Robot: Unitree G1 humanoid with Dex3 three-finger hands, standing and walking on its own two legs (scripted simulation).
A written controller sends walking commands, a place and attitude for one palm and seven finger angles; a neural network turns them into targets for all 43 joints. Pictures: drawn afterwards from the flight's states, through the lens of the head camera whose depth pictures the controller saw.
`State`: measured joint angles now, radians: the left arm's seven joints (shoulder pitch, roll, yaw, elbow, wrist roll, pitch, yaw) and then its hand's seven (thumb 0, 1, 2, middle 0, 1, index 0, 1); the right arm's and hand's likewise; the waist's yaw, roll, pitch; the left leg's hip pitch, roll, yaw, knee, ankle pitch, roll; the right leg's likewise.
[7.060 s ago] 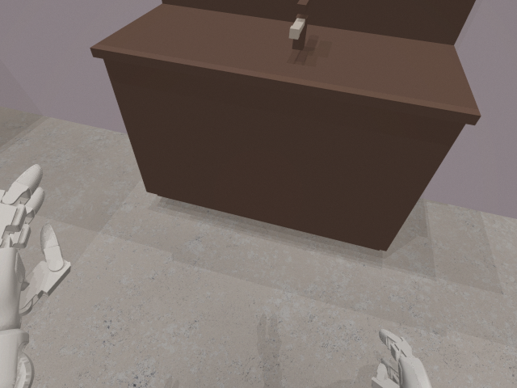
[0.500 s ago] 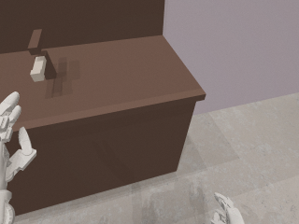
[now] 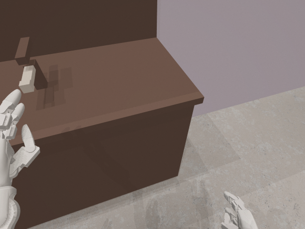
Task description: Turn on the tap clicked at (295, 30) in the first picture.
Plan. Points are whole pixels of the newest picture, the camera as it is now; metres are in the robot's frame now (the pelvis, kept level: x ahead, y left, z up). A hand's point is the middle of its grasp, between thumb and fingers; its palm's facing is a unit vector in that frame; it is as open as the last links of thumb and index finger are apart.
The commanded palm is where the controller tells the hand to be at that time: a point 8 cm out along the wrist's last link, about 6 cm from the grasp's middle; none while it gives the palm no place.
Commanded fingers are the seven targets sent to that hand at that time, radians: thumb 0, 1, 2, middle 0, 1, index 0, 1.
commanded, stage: look again from close up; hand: left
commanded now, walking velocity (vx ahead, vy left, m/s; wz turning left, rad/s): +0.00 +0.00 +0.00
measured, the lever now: (26, 86) +0.45 +0.41 +0.13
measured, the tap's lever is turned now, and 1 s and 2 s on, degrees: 0 0 0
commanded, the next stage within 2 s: shuffle to correct the standing spot in 0.04 s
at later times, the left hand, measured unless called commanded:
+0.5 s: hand (34, 132) +0.27 +0.29 +0.15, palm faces +0.43 -0.82 -0.38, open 7.4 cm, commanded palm +0.22 +0.31 +0.18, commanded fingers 0.00 0.90 0.90 -0.20 -0.30 -0.20 -0.30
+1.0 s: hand (22, 120) +0.30 +0.33 +0.16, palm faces +0.46 -0.82 -0.34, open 7.4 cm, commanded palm +0.25 +0.35 +0.18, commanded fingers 0.00 0.90 0.90 -0.20 -0.30 -0.20 -0.30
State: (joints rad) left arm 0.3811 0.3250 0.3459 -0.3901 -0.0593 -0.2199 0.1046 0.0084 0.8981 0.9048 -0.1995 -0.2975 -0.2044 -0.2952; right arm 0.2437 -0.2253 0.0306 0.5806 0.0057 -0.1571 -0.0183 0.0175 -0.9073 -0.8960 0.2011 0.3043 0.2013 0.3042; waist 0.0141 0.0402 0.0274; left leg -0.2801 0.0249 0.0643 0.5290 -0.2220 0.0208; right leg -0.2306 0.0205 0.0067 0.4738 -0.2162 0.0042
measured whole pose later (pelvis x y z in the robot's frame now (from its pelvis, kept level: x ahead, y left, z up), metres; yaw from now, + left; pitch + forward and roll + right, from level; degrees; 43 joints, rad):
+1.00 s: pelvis +0.09 +0.07 -0.02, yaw +0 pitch -3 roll -1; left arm 0.42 0.33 0.40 -0.49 -0.06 -0.20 0.15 0.01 0.89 0.90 -0.21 -0.30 -0.21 -0.30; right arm 0.19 -0.22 -0.02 0.61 0.00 -0.06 -0.02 0.02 -0.91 -0.90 0.20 0.30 0.20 0.30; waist 0.01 0.00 0.10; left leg -0.26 -0.04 0.12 0.70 -0.39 0.11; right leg -0.38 -0.04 0.03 1.11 -0.51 0.02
